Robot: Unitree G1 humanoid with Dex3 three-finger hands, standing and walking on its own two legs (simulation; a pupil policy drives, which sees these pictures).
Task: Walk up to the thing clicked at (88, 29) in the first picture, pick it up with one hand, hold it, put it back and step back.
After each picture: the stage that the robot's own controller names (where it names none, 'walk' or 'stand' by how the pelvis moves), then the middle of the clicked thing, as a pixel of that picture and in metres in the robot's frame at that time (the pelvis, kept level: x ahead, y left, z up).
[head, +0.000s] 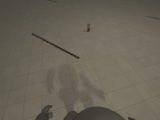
stand; (88, 27) +2.25 +0.10 -0.65
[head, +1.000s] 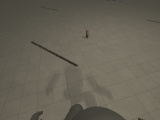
walk; (87, 33) +2.12 +0.26 -0.65
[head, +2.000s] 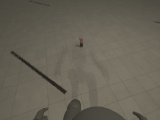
walk; (81, 42) +1.48 +0.30 -0.65
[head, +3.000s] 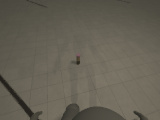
walk; (78, 59) +0.98 +0.21 -0.63
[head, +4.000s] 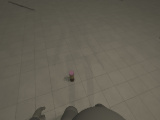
walk; (71, 76) +0.61 +0.23 -0.64
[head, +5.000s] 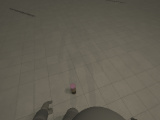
stand; (73, 89) +0.44 +0.21 -0.64
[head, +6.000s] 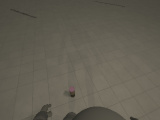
stand; (72, 92) +0.41 +0.21 -0.65
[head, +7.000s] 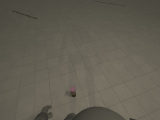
stand; (73, 92) +0.42 +0.20 -0.66
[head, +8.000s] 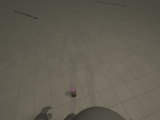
stand; (73, 92) +0.42 +0.20 -0.66
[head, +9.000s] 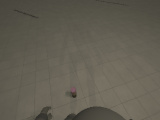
stand; (73, 92) +0.41 +0.20 -0.66
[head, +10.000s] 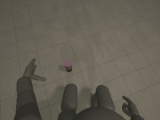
go down; (68, 67) +0.47 +0.19 -0.45
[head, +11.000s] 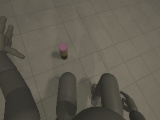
go down; (63, 52) +0.52 +0.20 -0.28
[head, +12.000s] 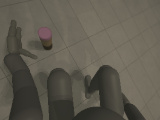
close in; (46, 41) +0.51 +0.23 -0.20
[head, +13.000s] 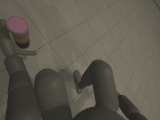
close; (21, 36) +0.50 +0.27 -0.17
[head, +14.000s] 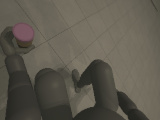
lift; (24, 40) +0.47 +0.25 -0.18
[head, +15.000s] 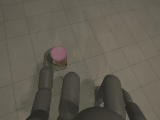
lift; (60, 60) +0.37 +0.21 -0.03
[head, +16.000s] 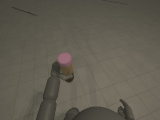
hold; (67, 70) +0.31 +0.16 +0.09
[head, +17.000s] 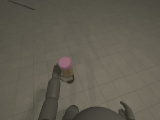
hold; (67, 72) +0.31 +0.16 +0.04
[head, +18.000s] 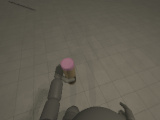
hold; (69, 73) +0.31 +0.15 +0.04
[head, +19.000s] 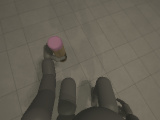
crouch; (59, 51) +0.45 +0.18 -0.04
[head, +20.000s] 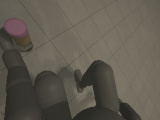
lower; (22, 39) +0.48 +0.25 -0.18
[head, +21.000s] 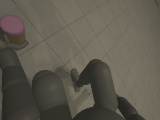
lower; (16, 36) +0.49 +0.26 -0.18
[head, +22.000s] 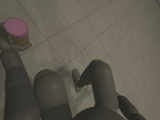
lower; (20, 38) +0.48 +0.26 -0.18
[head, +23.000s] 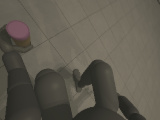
lower; (22, 40) +0.47 +0.26 -0.18
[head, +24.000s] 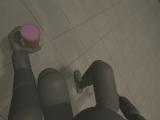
loosen; (31, 41) +0.46 +0.23 -0.17
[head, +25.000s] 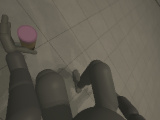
withdraw; (28, 42) +0.47 +0.23 -0.19
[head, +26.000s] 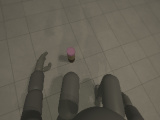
walk; (71, 56) +0.49 +0.16 -0.28
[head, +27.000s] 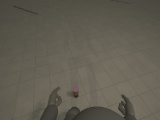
stand; (75, 92) +0.40 +0.14 -0.59
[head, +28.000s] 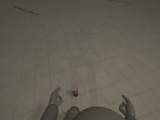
stand; (75, 91) +0.41 +0.16 -0.60
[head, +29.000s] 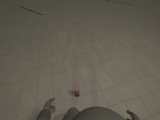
stand; (77, 91) +0.41 +0.15 -0.62
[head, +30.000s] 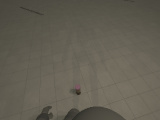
walk; (78, 90) +0.43 +0.15 -0.65
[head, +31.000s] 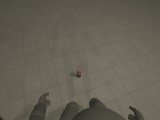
walk; (79, 72) +0.58 +0.11 -0.64
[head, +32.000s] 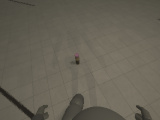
walk; (77, 59) +0.87 +0.27 -0.62
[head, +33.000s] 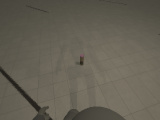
stand; (81, 60) +1.04 +0.16 -0.64
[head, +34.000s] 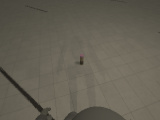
stand; (81, 59) +1.04 +0.16 -0.66
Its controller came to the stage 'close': yes
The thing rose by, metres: 0.69
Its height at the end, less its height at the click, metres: +0.00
